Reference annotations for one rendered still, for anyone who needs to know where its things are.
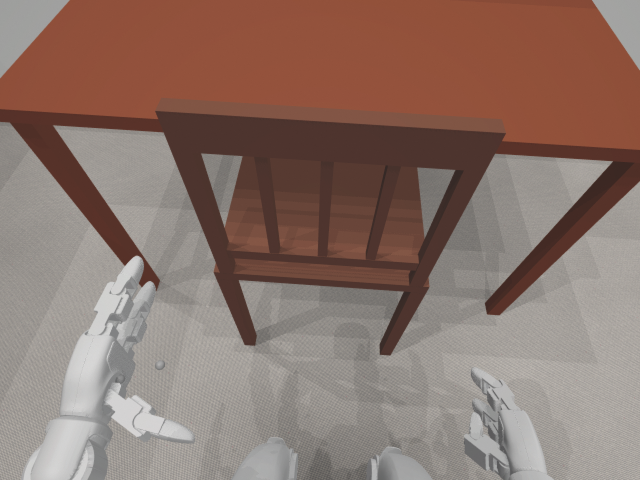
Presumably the chair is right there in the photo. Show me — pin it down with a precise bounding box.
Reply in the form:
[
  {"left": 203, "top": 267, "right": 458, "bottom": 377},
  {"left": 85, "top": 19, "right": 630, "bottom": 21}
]
[{"left": 155, "top": 98, "right": 506, "bottom": 355}]

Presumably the robot left forearm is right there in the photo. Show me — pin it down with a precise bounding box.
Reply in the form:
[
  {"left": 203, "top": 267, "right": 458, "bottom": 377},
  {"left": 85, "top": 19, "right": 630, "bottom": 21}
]
[{"left": 21, "top": 416, "right": 113, "bottom": 480}]

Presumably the right robot thigh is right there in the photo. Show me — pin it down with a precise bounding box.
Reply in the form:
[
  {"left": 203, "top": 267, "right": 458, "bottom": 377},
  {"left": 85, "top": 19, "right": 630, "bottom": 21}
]
[{"left": 366, "top": 453, "right": 433, "bottom": 480}]

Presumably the right robot shin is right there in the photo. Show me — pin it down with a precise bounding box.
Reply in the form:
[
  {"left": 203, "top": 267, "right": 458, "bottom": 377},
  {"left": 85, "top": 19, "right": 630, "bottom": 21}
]
[{"left": 379, "top": 447, "right": 402, "bottom": 457}]

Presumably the table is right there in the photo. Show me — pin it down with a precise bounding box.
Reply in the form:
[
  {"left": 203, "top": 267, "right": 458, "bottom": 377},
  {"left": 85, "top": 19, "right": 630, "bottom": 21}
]
[{"left": 0, "top": 0, "right": 640, "bottom": 315}]

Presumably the robot right hand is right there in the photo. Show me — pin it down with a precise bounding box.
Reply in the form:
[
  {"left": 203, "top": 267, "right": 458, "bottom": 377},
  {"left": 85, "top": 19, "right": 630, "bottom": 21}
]
[{"left": 464, "top": 367, "right": 548, "bottom": 480}]

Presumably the robot left hand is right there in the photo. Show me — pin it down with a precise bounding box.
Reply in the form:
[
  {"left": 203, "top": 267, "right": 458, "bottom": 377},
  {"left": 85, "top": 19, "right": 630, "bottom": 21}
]
[{"left": 59, "top": 256, "right": 195, "bottom": 444}]

